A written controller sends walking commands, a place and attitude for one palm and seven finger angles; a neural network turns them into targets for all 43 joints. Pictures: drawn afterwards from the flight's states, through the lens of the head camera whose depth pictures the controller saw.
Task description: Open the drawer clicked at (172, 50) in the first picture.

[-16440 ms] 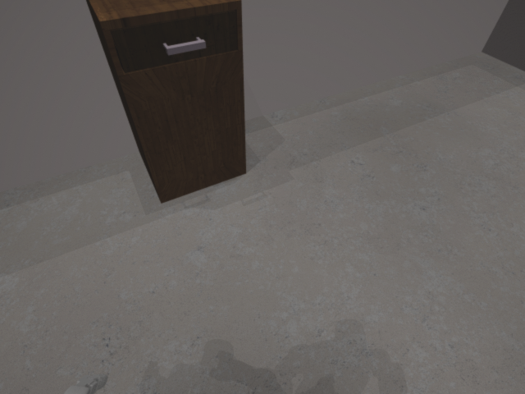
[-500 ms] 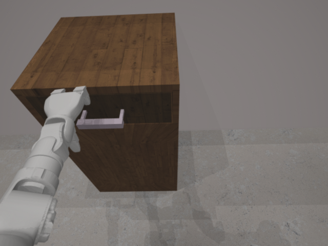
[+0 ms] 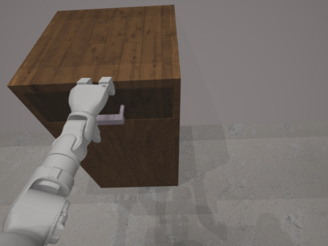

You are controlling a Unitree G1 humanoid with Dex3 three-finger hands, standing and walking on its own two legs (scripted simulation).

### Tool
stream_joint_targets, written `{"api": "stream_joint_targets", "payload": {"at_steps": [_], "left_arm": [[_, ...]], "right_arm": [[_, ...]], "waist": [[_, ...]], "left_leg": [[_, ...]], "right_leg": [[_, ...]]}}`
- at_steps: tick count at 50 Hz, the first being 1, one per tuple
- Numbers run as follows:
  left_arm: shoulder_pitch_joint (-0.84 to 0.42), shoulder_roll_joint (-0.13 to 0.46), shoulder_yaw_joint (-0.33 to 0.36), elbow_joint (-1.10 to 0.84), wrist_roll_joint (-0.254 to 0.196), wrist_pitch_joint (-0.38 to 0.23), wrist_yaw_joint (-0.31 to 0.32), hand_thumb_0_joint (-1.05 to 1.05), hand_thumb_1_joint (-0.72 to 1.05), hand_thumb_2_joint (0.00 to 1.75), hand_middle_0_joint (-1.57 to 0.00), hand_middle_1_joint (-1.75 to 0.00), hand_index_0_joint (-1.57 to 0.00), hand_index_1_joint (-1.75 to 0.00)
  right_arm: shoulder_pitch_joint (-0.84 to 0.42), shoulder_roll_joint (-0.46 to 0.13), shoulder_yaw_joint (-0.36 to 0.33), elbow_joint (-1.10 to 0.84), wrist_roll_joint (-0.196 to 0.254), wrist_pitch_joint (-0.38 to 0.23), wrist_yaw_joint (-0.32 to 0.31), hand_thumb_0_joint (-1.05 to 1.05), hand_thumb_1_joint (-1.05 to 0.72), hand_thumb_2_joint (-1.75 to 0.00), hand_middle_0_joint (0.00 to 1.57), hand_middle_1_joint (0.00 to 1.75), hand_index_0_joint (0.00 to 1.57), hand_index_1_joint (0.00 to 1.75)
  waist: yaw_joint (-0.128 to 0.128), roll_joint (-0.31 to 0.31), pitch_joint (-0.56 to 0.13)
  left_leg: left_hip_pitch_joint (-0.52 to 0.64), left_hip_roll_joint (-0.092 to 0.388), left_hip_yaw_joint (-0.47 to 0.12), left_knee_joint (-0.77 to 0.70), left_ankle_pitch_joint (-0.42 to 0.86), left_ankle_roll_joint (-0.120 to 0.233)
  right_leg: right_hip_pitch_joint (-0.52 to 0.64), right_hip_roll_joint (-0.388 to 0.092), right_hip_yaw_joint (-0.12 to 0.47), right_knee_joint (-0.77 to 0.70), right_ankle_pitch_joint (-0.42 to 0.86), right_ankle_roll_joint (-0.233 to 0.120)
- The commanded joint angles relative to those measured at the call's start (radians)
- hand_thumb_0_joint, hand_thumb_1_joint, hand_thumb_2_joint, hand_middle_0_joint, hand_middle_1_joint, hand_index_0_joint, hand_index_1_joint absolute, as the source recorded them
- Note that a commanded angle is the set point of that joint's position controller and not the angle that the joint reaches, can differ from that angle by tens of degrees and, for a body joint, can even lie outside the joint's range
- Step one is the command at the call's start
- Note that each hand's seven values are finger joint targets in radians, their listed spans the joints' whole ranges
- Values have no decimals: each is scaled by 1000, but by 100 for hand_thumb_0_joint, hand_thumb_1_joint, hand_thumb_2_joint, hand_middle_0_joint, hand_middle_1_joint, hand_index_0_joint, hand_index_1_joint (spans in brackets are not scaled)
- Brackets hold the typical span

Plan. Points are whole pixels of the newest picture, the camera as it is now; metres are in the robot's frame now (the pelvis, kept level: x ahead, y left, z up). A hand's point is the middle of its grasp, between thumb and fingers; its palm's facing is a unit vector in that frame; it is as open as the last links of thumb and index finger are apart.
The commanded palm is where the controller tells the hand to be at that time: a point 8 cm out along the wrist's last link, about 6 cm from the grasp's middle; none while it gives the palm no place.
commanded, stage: move the hooked fingers above the handle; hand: left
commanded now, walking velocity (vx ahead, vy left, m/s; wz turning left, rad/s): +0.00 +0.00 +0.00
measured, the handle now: (101, 114) +0.48 +0.20 +0.01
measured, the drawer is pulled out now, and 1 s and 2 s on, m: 0.00 0.00 0.00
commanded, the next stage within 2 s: lower the fingers behind the handle in 1.42 s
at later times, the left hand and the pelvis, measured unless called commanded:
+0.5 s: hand (94, 113) +0.44 +0.19 +0.07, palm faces +0.09 -0.07 -0.99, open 13.8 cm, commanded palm +0.42 +0.23 +0.12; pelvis +0.00 -0.01 -0.01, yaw +3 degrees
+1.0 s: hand (77, 131) +0.40 +0.24 +0.04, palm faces -0.13 +0.00 -0.99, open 13.7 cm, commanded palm +0.41 +0.23 +0.12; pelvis -0.01 -0.01 +0.00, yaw +3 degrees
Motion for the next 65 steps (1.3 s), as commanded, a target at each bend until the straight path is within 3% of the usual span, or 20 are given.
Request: {"api": "stream_joint_targets", "payload": {"at_steps": [1,5,10,13,15,18,23,25,28,34,36,40,45,48,49,52,57,58,60,65], "left_arm": [[-386,446,212,-47,-45,142,-39,0,-50,30,-30,-120,-30,-120],[-315,441,211,-15,-45,70,-127,0,-50,30,-30,-120,-30,-120],[-349,275,77,-105,-38,-68,-200,0,-50,30,-30,-120,-30,-120],[-455,177,2,-256,-69,-162,-209,0,-50,30,-30,-120,-30,-120],[-520,222,40,-334,-80,-210,-183,0,-50,30,-30,-120,-30,-120],[-577,285,103,-378,-74,-231,-112,0,-50,30,-30,-120,-30,-120],[-524,423,260,-244,-26,-120,56,0,-50,30,-30,-120,-30,-120],[-495,406,238,-159,-10,-23,79,0,-50,30,-30,-120,-30,-120],[-410,377,197,-9,1,106,36,0,-50,30,-30,-120,-30,-120],[-352,408,173,62,-28,155,-81,0,-50,30,-30,-120,-30,-120],[-301,412,178,64,-35,128,-121,0,-50,30,-30,-120,-30,-120],[-309,422,182,17,-26,30,-179,0,-50,30,-30,-120,-30,-120],[-433,304,112,-254,-47,-169,-184,0,-50,30,-30,-120,-30,-120],[-559,204,33,-414,-64,-242,-139,0,-50,30,-30,-120,-30,-120],[-576,218,46,-431,-63,-249,-114,0,-50,30,-30,-120,-30,-120],[-584,236,77,-369,-59,-211,-31,0,-50,30,-30,-120,-30,-120],[-537,356,188,-134,-24,-17,71,0,-50,30,-30,-120,-30,-120],[-512,404,222,-86,-13,27,72,0,-50,30,-30,-120,-30,-120],[-471,386,187,-18,3,106,45,0,-50,30,-30,-120,-30,-120],[-405,394,158,63,-18,173,-51,0,-50,30,-30,-120,-30,-120]], "right_arm": [[-15,-152,-30,-128,19,-22,-52,0,-90,-90,20,30,20,30],[-1,-155,-29,-147,18,-30,-72,0,-90,-90,20,30,20,30],[44,-158,-51,-165,5,-64,-54,0,-90,-90,20,30,20,30],[80,-145,-73,-159,-6,-80,-42,0,-90,-90,20,30,20,30],[101,-149,-88,-137,-13,-87,-37,0,-90,-90,20,30,20,30],[119,-155,-94,-110,-16,-87,-31,0,-90,-90,20,30,20,30],[92,-157,-80,-83,-19,-78,-11,0,-90,-90,20,30,20,30],[67,-154,-69,-84,-18,-71,-3,0,-90,-90,20,30,20,30],[55,-163,-60,-94,-11,-50,4,0,-90,-90,20,30,20,30],[8,-165,-30,-131,15,-16,-37,0,-90,-90,20,30,20,30],[-2,-162,-25,-150,20,-17,-52,0,-90,-90,20,30,20,30],[12,-164,-26,-178,16,-37,-67,0,-90,-90,20,30,20,30],[68,-147,-68,-176,-5,-74,-54,0,-90,-90,20,30,20,30],[100,-136,-92,-149,-15,-91,-41,0,-90,-90,20,30,20,30],[110,-140,-100,-131,-16,-95,-36,0,-90,-90,20,30,20,30],[122,-153,-101,-90,-13,-95,-23,0,-90,-90,20,30,20,30],[85,-161,-70,-70,-12,-77,-5,0,-90,-90,20,30,20,30],[74,-168,-63,-70,-14,-70,-5,0,-90,-90,20,30,20,30],[59,-162,-55,-88,-11,-56,-2,0,-90,-90,20,30,20,30],[20,-167,-33,-119,12,-22,-29,0,-90,-90,20,30,20,30]], "waist": [[53,-166,-320],[45,-177,-262],[-12,-89,-214],[-53,-58,-262],[-57,-6,-313],[-55,-10,-374],[8,34,-403],[21,30,-394],[33,-47,-381],[35,-202,-259],[45,-235,-224],[30,-191,-192],[-21,-32,-300],[-63,34,-375],[-67,64,-394],[-72,30,-374],[-8,10,-350],[13,0,-374],[31,-10,-386],[22,-189,-265]], "left_leg": [[88,-34,-7,-125,219,12],[77,-31,-6,-136,175,20],[133,-32,-20,-94,156,27],[203,-37,-43,-54,186,30],[248,-39,-61,-28,217,27],[248,-44,-81,-2,256,22],[170,-46,-76,-4,310,2],[138,-44,-54,-13,317,-2],[98,-37,-33,-40,331,-4],[36,-33,-9,-114,182,12],[23,-33,-3,-124,144,16],[19,-34,-8,-114,101,25],[159,-37,-36,-50,170,32],[264,-41,-64,-3,252,27],[299,-36,-76,6,262,22],[288,-33,-99,14,259,11],[147,-39,-69,-26,236,3],[122,-42,-60,-33,254,1],[103,-38,-38,-41,294,-1],[40,-32,-15,-98,188,10]], "right_leg": [[340,8,11,-116,262,-9],[330,0,21,-140,224,-6],[194,3,26,-143,186,-13],[135,8,25,-129,189,-16],[98,12,26,-107,197,-20],[82,17,15,-73,209,-24],[103,32,-14,-22,235,-39],[132,32,-20,-19,262,-37],[213,29,-18,-40,315,-31],[297,5,9,-119,224,-8],[304,0,18,-139,188,-4],[269,-5,34,-145,142,-5],[172,6,38,-113,193,-15],[80,18,22,-80,209,-21],[41,21,17,-73,195,-22],[-10,30,-7,-53,169,-28],[71,33,-22,-37,173,-36],[123,32,-21,-37,199,-37],[187,28,-17,-36,272,-33],[259,13,-1,-108,219,-11]]}}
